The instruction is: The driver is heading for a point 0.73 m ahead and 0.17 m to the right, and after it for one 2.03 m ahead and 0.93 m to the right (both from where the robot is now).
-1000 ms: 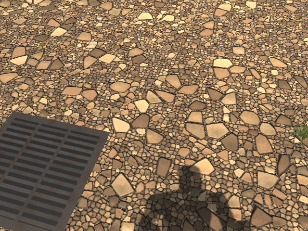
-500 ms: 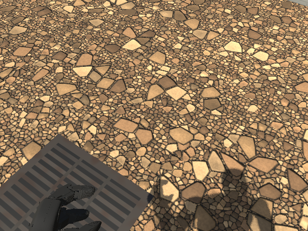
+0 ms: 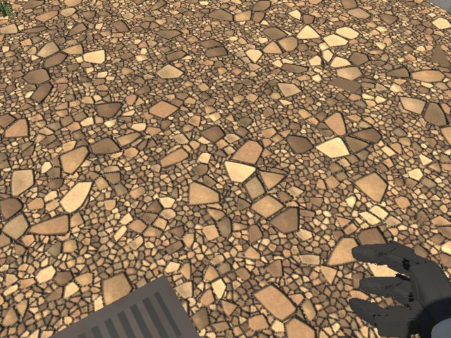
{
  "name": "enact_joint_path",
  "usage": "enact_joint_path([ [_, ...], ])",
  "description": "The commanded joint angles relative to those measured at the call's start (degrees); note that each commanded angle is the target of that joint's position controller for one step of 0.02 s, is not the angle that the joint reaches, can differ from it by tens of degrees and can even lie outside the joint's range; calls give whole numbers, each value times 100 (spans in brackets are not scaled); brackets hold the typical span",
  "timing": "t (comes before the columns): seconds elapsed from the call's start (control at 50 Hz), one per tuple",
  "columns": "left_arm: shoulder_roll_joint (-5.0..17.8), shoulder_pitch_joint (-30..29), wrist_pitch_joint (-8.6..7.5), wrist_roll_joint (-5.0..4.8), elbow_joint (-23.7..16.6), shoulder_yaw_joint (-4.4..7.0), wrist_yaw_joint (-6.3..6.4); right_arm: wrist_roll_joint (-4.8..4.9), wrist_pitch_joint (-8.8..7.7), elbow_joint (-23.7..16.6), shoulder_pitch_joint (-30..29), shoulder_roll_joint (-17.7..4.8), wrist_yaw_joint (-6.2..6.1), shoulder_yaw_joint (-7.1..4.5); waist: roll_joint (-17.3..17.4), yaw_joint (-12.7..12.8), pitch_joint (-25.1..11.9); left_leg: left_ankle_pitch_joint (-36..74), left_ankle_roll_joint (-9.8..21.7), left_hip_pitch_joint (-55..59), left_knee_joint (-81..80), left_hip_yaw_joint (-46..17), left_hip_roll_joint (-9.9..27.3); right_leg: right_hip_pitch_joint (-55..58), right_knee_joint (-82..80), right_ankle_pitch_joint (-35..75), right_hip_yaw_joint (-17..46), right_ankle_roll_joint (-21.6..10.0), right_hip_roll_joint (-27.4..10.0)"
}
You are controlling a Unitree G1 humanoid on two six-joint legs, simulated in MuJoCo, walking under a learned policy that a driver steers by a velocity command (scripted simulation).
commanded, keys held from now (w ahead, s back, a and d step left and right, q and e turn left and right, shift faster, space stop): w+e+shift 0.56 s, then w+q+shift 0.32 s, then w+shift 0.12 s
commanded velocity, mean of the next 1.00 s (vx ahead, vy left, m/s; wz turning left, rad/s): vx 1.00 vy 0.00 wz -0.43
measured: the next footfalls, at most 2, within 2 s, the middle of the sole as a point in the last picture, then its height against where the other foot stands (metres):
left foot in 0.02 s outside the picture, level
right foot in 0.46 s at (320, 316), level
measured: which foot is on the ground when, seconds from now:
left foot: up 0.00-0.00, down 0.02-0.46, up 0.48-0.92, down 0.94-1.00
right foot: down 0.00-0.04, up 0.06-0.44, down 0.46-0.94, up 0.96-1.00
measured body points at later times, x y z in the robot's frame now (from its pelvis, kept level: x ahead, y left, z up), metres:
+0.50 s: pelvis +0.44 -0.07 -0.04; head +0.46 -0.09 +0.41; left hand +0.73 +0.09 -0.12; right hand +0.32 -0.32 -0.17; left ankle +0.21 +0.13 -0.62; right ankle +0.54 -0.13 -0.73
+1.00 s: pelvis +0.88 -0.24 -0.02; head +0.91 -0.25 +0.43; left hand +1.04 +0.00 -0.14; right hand +0.88 -0.54 -0.13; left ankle +0.99 -0.24 -0.73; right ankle +0.63 -0.21 -0.60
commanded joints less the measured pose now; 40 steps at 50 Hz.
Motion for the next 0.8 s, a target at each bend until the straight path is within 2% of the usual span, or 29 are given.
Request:
enact_joint_path([
  [0.02,1234,-975,-135,-70,-591,256,12,-126,-68,420,2338,-1123,-299,-522,-214,-1921,-923,-428,162,4311,-140,-22,61,-2577,2647,3982,349,-702,-457],
  [0.04,540,-1013,-160,-11,-781,101,44,-249,-99,502,3405,-1598,-417,-665,795,-2154,-1775,-2572,265,5415,-456,-1855,1729,-3534,4714,777,137,-672,-82],
  [0.06,299,-659,-100,-235,-1061,43,50,-204,-7,434,3223,-1835,-445,-728,1688,-1733,-2281,-4201,617,5545,-1793,-4536,2660,-4647,6090,-420,97,-665,240],
  [0.08,595,-1079,7,-88,-987,94,85,-108,24,412,2643,-1357,-447,-676,913,-1545,-1225,-4262,665,4766,-1971,-4117,2370,-5168,6408,156,75,-680,-136],
  [0.1,573,-1458,60,5,-996,98,40,-41,-15,431,2341,-923,-425,-583,496,-1451,-536,-3216,643,4104,-1874,-3087,2098,-5233,6193,512,5,-645,-330],
  [0.12,468,-1552,115,24,-957,85,-10,-44,-48,523,2219,-730,-394,-551,316,-1276,-182,-2166,592,3556,-1990,-2358,1855,-5053,5998,643,-3,-568,-475],
  [0.14,372,-1547,197,80,-936,83,-58,-11,-87,606,2209,-625,-399,-526,391,-1108,1,-1632,528,3156,-2116,-1803,1681,-4880,5870,652,11,-508,-586],
  [0.16,260,-1596,298,124,-958,67,-100,49,-145,725,2256,-554,-390,-515,527,-990,174,-1231,487,2880,-2244,-1395,1623,-4808,5784,648,3,-447,-689],
  [0.2,156,-2068,429,155,-1160,51,-169,161,-256,934,2364,-453,-357,-512,440,-905,420,-350,429,2863,-2468,-702,1546,-5140,5693,865,-50,-409,-789],
  [0.26,119,-2740,447,153,-1529,-6,-275,151,-342,1107,2312,-415,-352,-511,446,-759,587,937,294,2785,-2636,450,1289,-5250,5108,1718,-242,-444,-773],
  [0.28,142,-2859,450,118,-1532,-16,-303,144,-345,1155,2272,-405,-367,-510,318,-760,545,1204,184,2783,-2673,892,1036,-5075,4832,2014,-428,-483,-646],
  [0.3,91,-3074,435,126,-1716,-81,-357,138,-369,1165,2267,-588,-369,-540,381,-691,703,1484,164,2568,-2759,1104,1155,-4757,4159,2289,-540,-564,-727],
  [0.34,156,-3551,418,153,-1808,-117,-433,149,-358,1294,2422,-722,-407,-570,82,-795,908,2427,34,2656,-2855,1601,1014,-4169,3194,2612,-1130,-775,-432],
  [0.38,326,-3435,400,128,-1738,-85,-418,129,-290,1335,2705,-1060,-472,-634,176,-709,574,5143,-57,3293,-2161,1728,1049,-3473,2860,2423,-1587,-988,124],
  [0.4,455,-3013,393,113,-1642,-40,-377,109,-205,1307,2698,-1307,-515,-697,382,-432,255,6216,-92,3556,-1455,1716,1164,-3015,2819,2086,-1630,-1078,326],
  [0.42,656,-2207,384,101,-1446,52,-322,71,-91,1255,2559,-1514,-549,-758,498,30,-223,6843,-66,3562,-317,1659,1294,-2166,2854,1714,-1559,-1197,506],
  [0.44,920,-1025,373,110,-1108,199,-234,43,14,1137,2312,-1607,-555,-794,497,568,-782,6660,21,3109,1235,1510,1371,-860,2722,1352,-1304,-1372,623],
  [0.46,1215,-319,396,106,-807,377,-79,-8,53,1134,2301,-1460,-497,-774,65,727,-1030,4076,-60,2054,3271,1488,958,446,2400,933,-806,-1518,581],
  [0.48,1693,-880,469,6,-846,486,31,-89,-3,903,2306,-472,-392,-519,-1410,-9,-494,-1907,-234,181,5579,1323,-87,719,2261,1461,929,-1726,-422],
  [0.5,2209,-1099,542,143,-1166,599,23,91,-120,213,2558,-701,-373,-498,-1703,-336,-1812,-2235,-359,-1501,6570,19,-448,2224,886,415,3943,-2882,-1342],
  [0.52,1903,-1116,546,107,-1249,587,79,17,-264,182,2001,-960,-382,-477,-513,-161,-1421,-1673,-297,-1880,6124,-433,-42,1828,58,-264,4354,-2646,-1470],
  [0.54,1590,-1242,500,91,-1129,513,136,38,-323,207,1863,-963,-387,-450,43,-437,-520,-1343,-289,-1739,5443,-425,177,795,-132,-56,3981,-2403,-1334],
  [0.56,1410,-1391,415,81,-1055,458,162,-40,-291,228,1730,-865,-409,-410,442,-709,-115,-1359,-342,-1342,4916,-410,380,-120,-138,493,3475,-2239,-1078],
  [0.58,1225,-1643,313,95,-1107,377,206,-111,-169,342,2010,-796,-410,-376,577,-1005,25,-1340,-388,-872,4547,-378,570,-831,-92,989,2811,-2121,-953],
  [0.62,754,-1803,116,58,-1024,182,182,-162,99,541,2258,-573,-346,-319,637,-1283,175,-1356,-447,-171,3797,-216,809,-1909,-355,1274,1872,-1859,-530],
  [0.66,806,-1519,-61,60,-882,189,104,-55,169,257,1622,-422,-270,-247,235,-1090,551,-661,-437,-281,2879,58,932,-2250,-696,2186,1339,-1782,-463],
  [0.72,797,-1297,-197,6,-789,187,11,124,128,81,773,-281,-160,-191,109,-699,730,1131,-97,-94,1146,382,792,-1954,-991,3010,353,-1188,-109],
  [0.76,819,-970,-278,-33,-633,158,21,225,100,86,440,-224,-91,-193,65,-462,722,1894,142,147,457,656,536,-1442,-1402,3680,94,-927,-301],
  [0.8,921,-937,-292,46,-507,152,85,268,82,186,484,-319,-77,-236,-68,-507,661,1966,336,10,69,684,230,-487,-1400,4723,-342,-707,-455],
])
